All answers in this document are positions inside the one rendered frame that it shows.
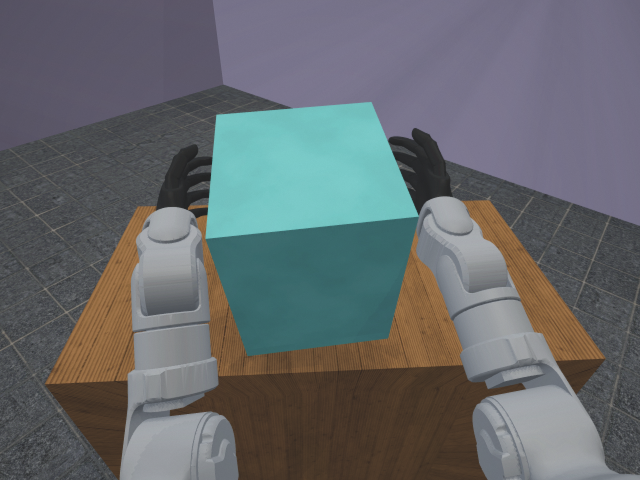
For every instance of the left robot upper arm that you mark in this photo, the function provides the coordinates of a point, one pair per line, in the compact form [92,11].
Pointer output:
[198,446]

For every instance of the right robot upper arm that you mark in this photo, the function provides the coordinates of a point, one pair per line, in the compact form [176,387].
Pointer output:
[540,433]

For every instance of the carton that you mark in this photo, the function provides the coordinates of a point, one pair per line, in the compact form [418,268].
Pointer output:
[310,226]

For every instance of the pedestal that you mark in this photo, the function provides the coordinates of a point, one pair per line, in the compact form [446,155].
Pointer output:
[391,409]

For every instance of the left robot hand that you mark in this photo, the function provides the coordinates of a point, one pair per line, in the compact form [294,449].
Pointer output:
[173,192]

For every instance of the robot right forearm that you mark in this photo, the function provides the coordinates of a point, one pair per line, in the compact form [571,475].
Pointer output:
[499,344]

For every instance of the robot left forearm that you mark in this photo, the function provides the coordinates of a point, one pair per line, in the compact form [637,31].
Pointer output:
[169,296]

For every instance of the right robot hand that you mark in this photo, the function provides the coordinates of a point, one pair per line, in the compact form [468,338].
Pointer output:
[430,179]

